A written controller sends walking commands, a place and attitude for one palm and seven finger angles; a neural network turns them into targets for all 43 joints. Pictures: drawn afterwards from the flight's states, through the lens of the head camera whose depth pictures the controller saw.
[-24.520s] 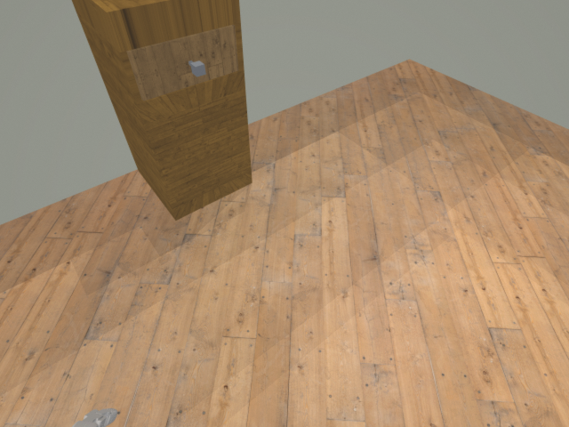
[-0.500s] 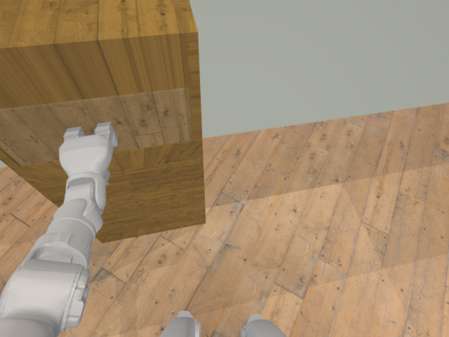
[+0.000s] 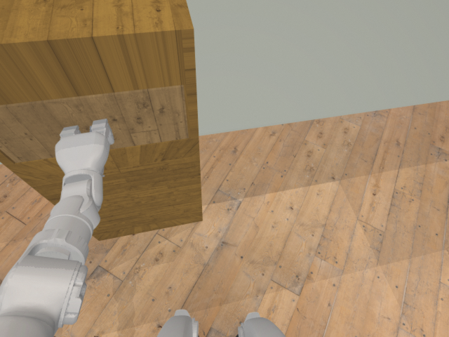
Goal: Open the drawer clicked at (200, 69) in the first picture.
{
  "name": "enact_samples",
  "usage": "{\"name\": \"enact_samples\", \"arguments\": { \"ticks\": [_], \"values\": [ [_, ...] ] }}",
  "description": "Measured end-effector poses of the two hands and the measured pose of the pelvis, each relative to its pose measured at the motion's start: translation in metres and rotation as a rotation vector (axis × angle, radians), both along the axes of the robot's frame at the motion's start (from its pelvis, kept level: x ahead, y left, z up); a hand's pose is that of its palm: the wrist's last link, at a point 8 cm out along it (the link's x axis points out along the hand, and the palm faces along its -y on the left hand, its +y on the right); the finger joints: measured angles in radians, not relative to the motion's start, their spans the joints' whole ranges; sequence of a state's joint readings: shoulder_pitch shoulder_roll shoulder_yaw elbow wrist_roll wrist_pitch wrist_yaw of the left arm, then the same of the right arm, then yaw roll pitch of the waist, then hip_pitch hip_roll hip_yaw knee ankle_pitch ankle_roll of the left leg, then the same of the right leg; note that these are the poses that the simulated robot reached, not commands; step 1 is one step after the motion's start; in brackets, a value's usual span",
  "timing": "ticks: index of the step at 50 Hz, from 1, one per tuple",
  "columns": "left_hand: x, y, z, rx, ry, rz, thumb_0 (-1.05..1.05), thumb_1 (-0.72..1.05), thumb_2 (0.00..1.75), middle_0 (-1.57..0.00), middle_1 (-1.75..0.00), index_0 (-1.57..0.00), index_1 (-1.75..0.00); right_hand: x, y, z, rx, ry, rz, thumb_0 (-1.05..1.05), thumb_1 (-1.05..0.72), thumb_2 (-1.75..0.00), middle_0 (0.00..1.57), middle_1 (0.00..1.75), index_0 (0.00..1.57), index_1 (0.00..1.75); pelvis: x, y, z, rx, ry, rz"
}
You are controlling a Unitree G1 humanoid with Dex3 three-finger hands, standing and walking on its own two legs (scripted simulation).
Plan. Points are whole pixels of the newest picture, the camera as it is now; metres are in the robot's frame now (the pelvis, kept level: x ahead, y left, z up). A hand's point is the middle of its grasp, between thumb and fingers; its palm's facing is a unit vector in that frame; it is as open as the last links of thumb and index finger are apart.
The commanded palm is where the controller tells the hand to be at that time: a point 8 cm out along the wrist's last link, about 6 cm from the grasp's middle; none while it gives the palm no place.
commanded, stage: pull the drawer open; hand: left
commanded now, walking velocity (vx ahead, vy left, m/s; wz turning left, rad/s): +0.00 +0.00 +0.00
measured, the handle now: (93, 142) +0.49 +0.25 -0.01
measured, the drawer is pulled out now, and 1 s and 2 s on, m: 0.00 0.07 0.29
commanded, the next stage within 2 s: none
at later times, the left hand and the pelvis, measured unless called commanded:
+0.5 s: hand (95, 176) +0.42 +0.24 -0.03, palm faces -0.01 -0.06 -1.00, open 6.8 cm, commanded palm +0.40 +0.23 +0.04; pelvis +0.03 +0.01 +0.01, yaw +0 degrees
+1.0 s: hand (96, 196) +0.38 +0.23 -0.03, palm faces -0.04 -0.08 -1.00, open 6.9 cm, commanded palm +0.33 +0.21 +0.04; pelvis +0.03 +0.00 +0.02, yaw -2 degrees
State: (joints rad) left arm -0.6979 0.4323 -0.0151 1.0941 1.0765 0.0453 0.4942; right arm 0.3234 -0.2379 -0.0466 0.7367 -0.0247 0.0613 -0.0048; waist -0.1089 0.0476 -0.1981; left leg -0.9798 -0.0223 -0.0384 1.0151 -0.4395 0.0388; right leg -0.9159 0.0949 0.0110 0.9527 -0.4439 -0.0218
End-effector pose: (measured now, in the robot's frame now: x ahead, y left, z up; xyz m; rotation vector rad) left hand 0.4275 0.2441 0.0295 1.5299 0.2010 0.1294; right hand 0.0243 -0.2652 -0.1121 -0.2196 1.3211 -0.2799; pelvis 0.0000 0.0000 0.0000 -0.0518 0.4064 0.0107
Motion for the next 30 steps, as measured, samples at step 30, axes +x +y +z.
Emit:
{"name": "enact_samples", "arguments": {
  "ticks": [30],
  "values": [
    [-0.024, -0.004, -0.001, -0.001, -0.021, -0.002, 0.03, 0.54, 0.75, -0.41, -1.35, -0.36, -1.35, 0.1, 0.018, 0.008, 0.032, -0.15, 0.091, 0.0, -0.91, -0.9, 0.2, 0.3, 0.2, 0.3, 0.028, 0.01, 0.011, 0.003, -0.036, 0.005]
  ]
}}
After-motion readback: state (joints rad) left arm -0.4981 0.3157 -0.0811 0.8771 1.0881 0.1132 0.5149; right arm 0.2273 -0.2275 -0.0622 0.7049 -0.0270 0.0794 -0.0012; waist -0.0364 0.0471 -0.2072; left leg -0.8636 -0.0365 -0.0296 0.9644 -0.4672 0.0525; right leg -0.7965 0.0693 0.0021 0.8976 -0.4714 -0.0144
